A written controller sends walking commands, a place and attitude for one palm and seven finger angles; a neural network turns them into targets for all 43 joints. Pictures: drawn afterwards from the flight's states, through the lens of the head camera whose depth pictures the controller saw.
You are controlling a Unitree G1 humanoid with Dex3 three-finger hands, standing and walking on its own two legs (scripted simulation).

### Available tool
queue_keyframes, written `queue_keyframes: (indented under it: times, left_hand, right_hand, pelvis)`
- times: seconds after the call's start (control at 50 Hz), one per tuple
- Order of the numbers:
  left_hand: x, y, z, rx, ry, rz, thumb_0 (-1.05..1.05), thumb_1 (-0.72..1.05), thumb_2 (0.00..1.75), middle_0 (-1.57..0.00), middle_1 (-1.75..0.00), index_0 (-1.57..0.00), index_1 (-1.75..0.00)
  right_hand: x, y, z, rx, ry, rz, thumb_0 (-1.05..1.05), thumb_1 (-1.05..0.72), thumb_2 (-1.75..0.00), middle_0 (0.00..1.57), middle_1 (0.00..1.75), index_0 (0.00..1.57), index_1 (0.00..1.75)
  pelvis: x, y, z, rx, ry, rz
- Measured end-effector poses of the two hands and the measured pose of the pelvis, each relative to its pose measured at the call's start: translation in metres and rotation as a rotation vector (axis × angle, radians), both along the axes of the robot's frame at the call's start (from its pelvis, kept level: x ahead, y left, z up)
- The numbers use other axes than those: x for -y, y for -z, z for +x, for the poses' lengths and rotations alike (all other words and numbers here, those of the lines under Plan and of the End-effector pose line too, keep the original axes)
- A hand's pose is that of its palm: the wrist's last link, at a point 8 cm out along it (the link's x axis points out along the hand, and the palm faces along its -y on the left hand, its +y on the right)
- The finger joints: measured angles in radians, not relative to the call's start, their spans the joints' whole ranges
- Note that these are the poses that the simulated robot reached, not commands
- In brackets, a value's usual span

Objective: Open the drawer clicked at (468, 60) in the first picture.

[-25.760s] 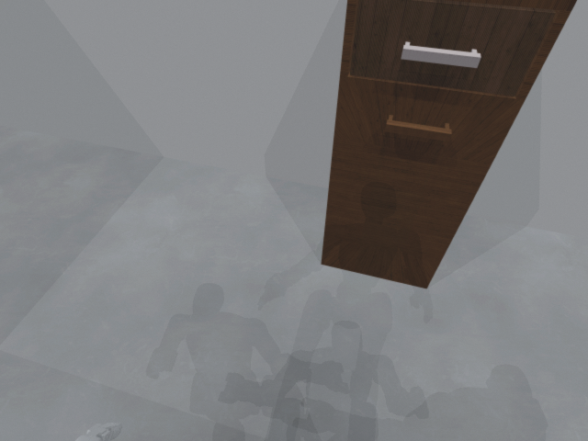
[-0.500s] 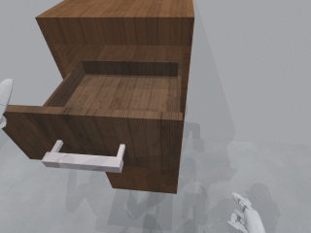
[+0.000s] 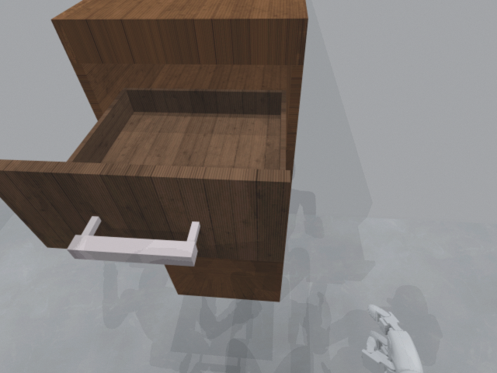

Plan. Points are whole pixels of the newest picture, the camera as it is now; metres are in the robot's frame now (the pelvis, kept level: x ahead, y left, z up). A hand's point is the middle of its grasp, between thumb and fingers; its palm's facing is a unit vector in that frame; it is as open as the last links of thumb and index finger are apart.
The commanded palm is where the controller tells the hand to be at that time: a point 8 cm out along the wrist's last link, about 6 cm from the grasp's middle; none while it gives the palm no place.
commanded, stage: step back with the hand held close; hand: left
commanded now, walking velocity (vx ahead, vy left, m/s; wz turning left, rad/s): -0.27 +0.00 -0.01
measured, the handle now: (139, 237) +0.25 +0.18 +0.15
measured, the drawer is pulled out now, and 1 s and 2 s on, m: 0.29 0.29 0.29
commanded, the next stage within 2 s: stop stepping back and stand still in 0.70 s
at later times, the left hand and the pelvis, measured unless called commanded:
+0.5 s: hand out of the picture +0.10 +0.27 +0.36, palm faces +0.73 -0.65 -0.20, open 7.4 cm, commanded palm +0.04 +0.28 +0.32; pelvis -0.10 +0.01 -0.02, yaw -2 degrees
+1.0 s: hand out of the picture -0.04 +0.27 +0.36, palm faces +0.70 -0.68 -0.21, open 7.4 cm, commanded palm -0.12 +0.29 +0.32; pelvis -0.25 +0.01 -0.01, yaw -2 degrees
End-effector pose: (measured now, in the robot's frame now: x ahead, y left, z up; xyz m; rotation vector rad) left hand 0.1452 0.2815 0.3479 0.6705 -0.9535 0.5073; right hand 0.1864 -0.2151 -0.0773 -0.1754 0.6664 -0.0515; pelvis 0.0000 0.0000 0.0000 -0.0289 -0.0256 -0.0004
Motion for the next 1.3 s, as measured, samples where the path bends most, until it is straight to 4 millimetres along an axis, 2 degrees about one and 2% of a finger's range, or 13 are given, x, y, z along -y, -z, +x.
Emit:
queue_keyframes:
  times: [0.16,0.24,0.34,0.46,0.52,0.6,0.7,0.78,0.84,0.96,1.06,1.14,1.3]
  left_hand:
    - [0.017,0.041,0.018,-0.236,0.116,0.069,0.01,0.88,0.89,-0.21,-0.31,-0.21,-0.31]
    - [0.030,0.039,-0.012,-0.223,0.168,0.216,0.01,0.88,0.89,-0.22,-0.31,-0.22,-0.31]
    - [0.029,0.011,-0.065,0.016,0.119,0.347,0.01,0.87,0.89,-0.22,-0.31,-0.22,-0.31]
    - [-0.009,-0.009,-0.092,0.200,-0.040,0.132,0.00,0.88,0.89,-0.22,-0.31,-0.22,-0.31]
    - [-0.018,0.002,-0.085,0.120,-0.035,-0.021,0.00,0.88,0.89,-0.21,-0.31,-0.21,-0.31]
    - [0.003,0.033,-0.086,-0.084,0.064,-0.048,0.00,0.89,0.90,-0.20,-0.30,-0.20,-0.30]
    - [0.032,0.047,-0.132,-0.175,0.188,0.159,0.01,0.88,0.89,-0.21,-0.31,-0.21,-0.31]
    - [0.032,0.025,-0.190,0.025,0.181,0.354,0.01,0.87,0.89,-0.22,-0.31,-0.22,-0.31]
    - [0.010,0.001,-0.216,0.151,0.078,0.355,0.00,0.87,0.89,-0.22,-0.31,-0.22,-0.31]
    - [-0.029,-0.014,-0.236,0.182,-0.063,0.090,0.00,0.88,0.89,-0.21,-0.31,-0.21,-0.31]
    - [-0.007,0.026,-0.234,-0.025,0.092,-0.079,0.00,0.89,0.90,-0.20,-0.30,-0.20,-0.31]
    - [0.013,0.047,-0.262,-0.122,0.188,0.012,0.01,0.88,0.89,-0.21,-0.31,-0.21,-0.31]
    - [-0.005,-0.008,-0.325,0.228,0.077,0.228,0.00,0.87,0.89,-0.22,-0.31,-0.22,-0.31]
  right_hand:
    - [0.021,0.002,-0.048,-0.063,0.129,-0.040,0.01,-0.91,-0.90,0.20,0.30,0.20,0.30]
    - [0.026,0.001,-0.080,-0.102,0.174,-0.085,0.01,-0.91,-0.90,0.20,0.30,0.20,0.30]
    - [0.021,0.008,-0.109,-0.121,0.157,-0.115,0.01,-0.91,-0.90,0.20,0.30,0.20,0.29]
    - [0.011,0.028,-0.133,-0.093,0.106,-0.042,0.01,-0.91,-0.90,0.20,0.30,0.20,0.30]
    - [0.011,0.033,-0.149,-0.091,0.100,-0.001,0.01,-0.91,-0.90,0.20,0.30,0.20,0.30]
    - [0.012,0.021,-0.174,-0.091,0.119,0.005,0.01,-0.91,-0.90,0.20,0.30,0.20,0.30]
    - [0.015,0.005,-0.205,-0.084,0.144,-0.092,0.01,-0.91,-0.90,0.20,0.30,0.20,0.30]
    - [0.013,0.010,-0.231,-0.131,0.123,-0.154,0.01,-0.91,-0.90,0.20,0.30,0.20,0.30]
    - [0.004,0.013,-0.249,-0.153,0.095,-0.130,0.01,-0.91,-0.90,0.20,0.30,0.20,0.29]
    - [-0.006,0.021,-0.283,-0.088,0.084,-0.004,0.01,-0.91,-0.90,0.20,0.30,0.20,0.30]
    - [0.001,0.015,-0.318,-0.076,0.118,0.002,0.01,-0.91,-0.90,0.21,0.30,0.21,0.30]
    - [0.012,0.002,-0.345,-0.086,0.175,-0.074,0.01,-0.91,-0.90,0.21,0.30,0.21,0.30]
    - [0.008,-0.006,-0.379,-0.130,0.150,-0.151,0.01,-0.91,-0.90,0.20,0.30,0.20,0.29]
  pelvis:
    - [-0.013,0.003,-0.027,-0.053,0.034,0.007]
    - [-0.017,0.007,-0.039,-0.060,0.037,0.009]
    - [-0.018,0.012,-0.056,-0.044,0.028,0.019]
    - [-0.007,0.019,-0.085,-0.035,0.029,0.027]
    - [-0.006,0.018,-0.107,-0.020,0.020,0.000]
    - [-0.010,0.009,-0.132,-0.023,0.023,0.026]
    - [-0.017,0.011,-0.161,-0.071,0.026,0.022]
    - [-0.023,0.015,-0.187,-0.080,0.002,0.010]
    - [-0.022,0.010,-0.203,-0.073,0.000,-0.009]
    - [-0.012,0.014,-0.240,-0.041,0.032,0.011]
    - [-0.015,0.009,-0.267,-0.013,0.016,-0.001]
    - [-0.019,0.007,-0.280,-0.026,0.029,0.006]
    - [-0.026,0.001,-0.304,-0.034,0.004,-0.043]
